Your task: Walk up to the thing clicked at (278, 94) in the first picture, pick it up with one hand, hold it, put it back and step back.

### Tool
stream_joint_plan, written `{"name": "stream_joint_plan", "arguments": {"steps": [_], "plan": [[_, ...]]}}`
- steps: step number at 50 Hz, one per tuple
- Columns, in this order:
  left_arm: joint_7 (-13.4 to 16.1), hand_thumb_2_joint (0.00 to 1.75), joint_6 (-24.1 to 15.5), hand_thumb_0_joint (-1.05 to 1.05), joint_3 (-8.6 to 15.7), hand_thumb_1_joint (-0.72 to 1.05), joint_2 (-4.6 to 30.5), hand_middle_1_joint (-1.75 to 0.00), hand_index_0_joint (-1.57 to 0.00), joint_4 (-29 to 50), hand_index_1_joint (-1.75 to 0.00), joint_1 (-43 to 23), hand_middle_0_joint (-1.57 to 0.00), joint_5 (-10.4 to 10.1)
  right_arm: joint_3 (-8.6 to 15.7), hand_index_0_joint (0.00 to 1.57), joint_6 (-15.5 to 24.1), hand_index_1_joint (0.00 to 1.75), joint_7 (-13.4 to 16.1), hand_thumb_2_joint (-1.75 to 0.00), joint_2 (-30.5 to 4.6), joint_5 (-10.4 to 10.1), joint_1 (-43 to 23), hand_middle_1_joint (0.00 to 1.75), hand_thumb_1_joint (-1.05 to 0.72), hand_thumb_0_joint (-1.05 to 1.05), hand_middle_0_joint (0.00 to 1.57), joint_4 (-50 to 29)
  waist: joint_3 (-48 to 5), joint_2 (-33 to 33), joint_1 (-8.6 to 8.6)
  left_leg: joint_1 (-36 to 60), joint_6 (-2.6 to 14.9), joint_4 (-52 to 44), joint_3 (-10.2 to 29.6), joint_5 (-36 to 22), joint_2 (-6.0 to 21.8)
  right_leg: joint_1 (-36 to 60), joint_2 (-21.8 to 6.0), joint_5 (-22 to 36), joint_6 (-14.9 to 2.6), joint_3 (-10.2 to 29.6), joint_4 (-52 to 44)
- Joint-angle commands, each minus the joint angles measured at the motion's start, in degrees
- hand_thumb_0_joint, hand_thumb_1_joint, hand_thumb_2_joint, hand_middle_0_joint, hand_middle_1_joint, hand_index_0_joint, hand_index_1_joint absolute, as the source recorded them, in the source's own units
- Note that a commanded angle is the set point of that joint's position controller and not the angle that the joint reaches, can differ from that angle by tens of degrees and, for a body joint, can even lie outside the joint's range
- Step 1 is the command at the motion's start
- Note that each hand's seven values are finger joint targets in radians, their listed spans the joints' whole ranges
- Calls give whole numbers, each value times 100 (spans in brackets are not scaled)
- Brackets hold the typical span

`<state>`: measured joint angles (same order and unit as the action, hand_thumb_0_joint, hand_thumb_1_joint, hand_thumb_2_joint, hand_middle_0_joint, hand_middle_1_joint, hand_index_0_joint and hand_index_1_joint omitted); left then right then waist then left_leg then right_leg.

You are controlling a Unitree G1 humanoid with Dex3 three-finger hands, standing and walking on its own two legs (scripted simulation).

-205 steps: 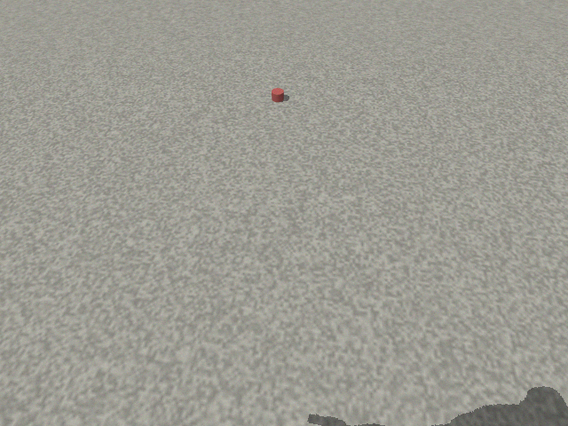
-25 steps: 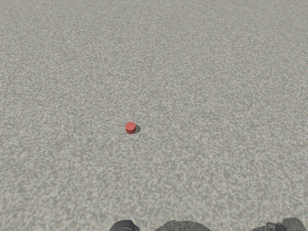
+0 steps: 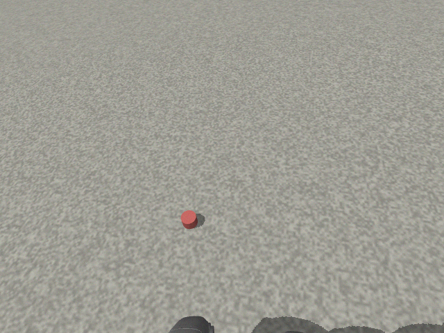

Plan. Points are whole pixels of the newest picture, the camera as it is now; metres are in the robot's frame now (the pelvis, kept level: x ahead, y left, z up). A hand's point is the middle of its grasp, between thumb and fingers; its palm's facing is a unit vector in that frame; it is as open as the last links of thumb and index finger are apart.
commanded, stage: walk up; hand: left
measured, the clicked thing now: (189, 219) +0.72 +0.27 -0.74
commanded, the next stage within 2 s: none
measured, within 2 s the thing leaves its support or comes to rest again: neither
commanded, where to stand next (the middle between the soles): +0.30 +0.04 m, yaw -1 degrees
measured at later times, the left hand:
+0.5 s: hand (97, 288) +0.22 +0.32 -0.14, palm faces -0.08 -0.93 -0.35, open 7.4 cm
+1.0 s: hand (109, 258) +0.30 +0.32 -0.16, palm faces -0.03 -0.93 -0.37, open 7.4 cm
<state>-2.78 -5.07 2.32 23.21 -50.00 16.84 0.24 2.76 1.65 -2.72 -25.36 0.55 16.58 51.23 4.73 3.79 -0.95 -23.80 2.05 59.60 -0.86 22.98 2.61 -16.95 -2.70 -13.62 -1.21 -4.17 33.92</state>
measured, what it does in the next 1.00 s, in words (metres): walks ahead: left foot, then right foot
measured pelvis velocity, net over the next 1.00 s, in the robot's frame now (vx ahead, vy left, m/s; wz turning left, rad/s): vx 0.23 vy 0.05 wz -0.01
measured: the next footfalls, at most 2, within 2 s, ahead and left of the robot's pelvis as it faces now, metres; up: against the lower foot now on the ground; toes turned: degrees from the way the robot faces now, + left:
left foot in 0.24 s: +0.21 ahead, +0.17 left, +0.00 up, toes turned +5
right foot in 0.64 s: +0.32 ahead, -0.09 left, +0.00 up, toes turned -1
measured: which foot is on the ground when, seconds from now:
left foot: up 0.00-0.22, down 0.24-0.64, up 0.66-0.90, down 0.92-1.00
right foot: down 0.00-0.28, up 0.30-0.62, down 0.64-1.00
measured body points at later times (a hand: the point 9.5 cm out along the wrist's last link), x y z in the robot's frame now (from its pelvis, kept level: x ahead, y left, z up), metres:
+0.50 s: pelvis +0.16 +0.05 +0.01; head +0.18 +0.06 +0.45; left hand +0.23 +0.37 -0.12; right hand +0.20 -0.28 -0.09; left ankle +0.17 +0.16 -0.73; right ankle +0.24 -0.10 -0.68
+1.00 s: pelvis +0.23 +0.05 -0.01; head +0.24 +0.06 +0.44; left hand +0.30 +0.37 -0.13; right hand +0.29 -0.27 -0.13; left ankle +0.27 +0.17 -0.73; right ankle +0.28 -0.09 -0.72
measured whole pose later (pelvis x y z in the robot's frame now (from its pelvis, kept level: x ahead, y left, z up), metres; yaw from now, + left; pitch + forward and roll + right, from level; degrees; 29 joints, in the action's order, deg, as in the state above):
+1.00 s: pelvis +0.23 +0.05 -0.01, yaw +0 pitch -3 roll +0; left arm -0.7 0.3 0.7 23.3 -55.2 12.0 0.0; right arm 1.6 1.6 -0.8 -22.6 1.5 12.8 56.3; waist 4.4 -1.1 -0.6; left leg -19.0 0.7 38.9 -3.0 17.0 1.2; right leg -21.9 -2.7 -23.1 -0.9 0.4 43.0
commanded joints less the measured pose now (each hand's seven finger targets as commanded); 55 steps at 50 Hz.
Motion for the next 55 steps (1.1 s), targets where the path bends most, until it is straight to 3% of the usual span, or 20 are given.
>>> {"name": "stream_joint_plan", "arguments": {"steps": [1,7,12,13,14,15,19,27,30,31,32,33,34,38,45,47,48,50,53,55], "plan": [[156,90,-120,0,491,90,1669,-30,-20,360,-30,184,-20,-6,406,20,125,30,-61,-90,-1029,18,268,30,-90,0,20,-342,-116,-1316,-11,-631,-120,-603,125,-427,272,333,-1234,-759,-1103,1457,-1947],[145,90,-128,0,521,90,1781,-30,-20,472,-30,236,-20,13,422,20,161,30,-181,-90,-934,75,-364,30,-90,0,20,-531,-93,-1190,-118,-281,-187,-1985,-14,-810,316,299,-1264,-1218,-1123,1207,-1839],[138,90,-14,0,292,90,1399,-30,-20,530,-30,154,-20,47,582,20,286,30,-55,-90,-1182,96,676,30,-90,0,20,-135,-564,-45,567,2390,14,-2863,-320,-335,-175,-1102,-704,-663,-649,420,333],[119,90,-9,0,153,90,931,-30,-20,589,-30,341,-20,11,707,20,326,30,15,-90,-1649,147,1112,30,-90,0,20,-133,-689,1368,742,2932,462,-3899,1722,1072,984,-2012,-126,-590,-270,-89,2319],[190,90,21,0,230,90,1139,-30,-20,548,-30,239,-20,-34,747,20,355,30,33,-90,-1988,68,1093,30,-90,0,20,-331,-521,1320,729,2754,1113,-4799,3936,1397,2125,-2754,448,-1714,-154,197,3094],[268,90,42,0,296,90,1557,-30,-20,454,-30,62,-20,27,735,20,323,30,36,-90,-1929,-55,851,30,-90,0,20,-361,-215,486,574,2122,1356,-4594,3785,886,2276,-2609,25,-1656,-174,838,3392],[182,90,58,0,301,90,1375,-30,-20,60,-30,544,-20,-61,478,20,378,30,127,-90,-1356,-59,296,30,-90,0,20,-500,-203,581,130,1625,1052,-4088,1276,-1760,1377,-1762,-369,-759,-51,678,2570],[162,90,128,0,297,90,931,-30,-20,118,-30,24,-20,14,326,20,250,30,188,-90,-1212,-27,-94,30,-90,0,20,-651,-202,478,75,568,1020,-3433,398,-3395,1215,-134,-35,292,57,79,722],[243,90,78,0,336,90,1079,-30,-20,-52,-30,217,-20,54,198,20,127,30,219,-90,-947,-101,-262,30,-90,0,20,-630,-522,-29,-133,176,544,-2484,129,-2014,748,1002,210,863,-70,85,-199],[234,90,38,0,456,90,1402,-30,-20,5,-30,481,-20,79,162,20,140,30,191,-90,-780,-115,42,30,-90,0,20,-679,-772,-757,-224,-100,403,-1674,-49,-867,440,1478,-197,57,-260,772,-601],[262,90,-16,0,533,90,1767,-30,-20,92,-30,537,-20,98,57,20,106,30,179,-90,-467,-86,237,30,-90,0,20,-689,-860,-1752,-179,-743,141,-409,-364,657,-117,1630,-1575,-795,-713,2863,-1446],[257,90,-5,0,558,90,2039,-30,-20,153,-30,362,-20,45,204,20,43,30,246,-90,-949,-27,183,30,-90,0,20,-569,-695,-1481,-210,-1054,78,160,-54,1409,-243,1420,-2158,-999,-1482,3822,-1704],[270,90,29,0,540,90,1976,-30,-20,192,-30,286,-20,-6,276,20,16,30,288,-90,-1174,0,100,30,-90,0,20,-473,-494,-1138,-214,-1144,63,370,264,1300,-25,1192,-2131,-1105,-1615,3808,-1656],[306,90,81,0,399,90,1641,-30,-20,270,-30,-275,-20,56,270,20,28,30,238,-90,-1024,-5,339,30,-90,0,20,-100,-427,-1454,42,-456,-41,-470,176,493,149,314,-1315,-337,-1194,2068,-1390],[269,90,303,0,139,90,1115,-30,-20,190,-30,-841,-20,-3,278,20,85,30,273,-90,-862,86,344,30,-90,0,20,331,-568,-794,326,1734,-29,-2776,-53,-764,-135,-1419,-821,-1182,-588,1158,-370],[290,90,381,0,31,90,780,-30,-20,51,-30,-611,-20,-96,309,20,169,30,303,-90,-1474,87,-360,30,-90,0,20,86,-346,759,103,835,609,-4625,2740,1236,1685,-1393,160,-1452,-48,393,865],[332,90,392,0,185,90,1244,-30,-20,-171,-30,-694,-20,-45,323,20,137,30,280,-90,-1575,45,-743,30,-90,0,20,50,-10,409,95,-48,976,-4615,2743,1325,1835,-693,-17,-1631,-20,595,1294],[286,90,360,0,137,90,1043,-30,-20,-389,-30,-534,-20,-61,138,20,163,30,292,-90,-1160,61,-1006,30,-90,0,20,121,-89,214,-103,349,628,-4023,1565,57,1104,-410,-57,-1145,-25,635,651],[328,90,255,0,136,90,1108,-30,-20,-726,-30,-411,-20,-34,40,20,125,30,253,-90,-959,-38,-1089,30,-90,0,20,242,-627,350,-147,487,220,-3378,839,-1496,798,710,-100,347,-50,657,-500],[312,90,234,0,85,90,1219,-30,-20,-695,-30,-808,-20,-19,13,20,82,30,266,-90,-879,-71,-984,30,-90,0,20,358,-610,11,75,683,84,-3427,639,-749,516,450,-323,408,-163,1057,-666]]}}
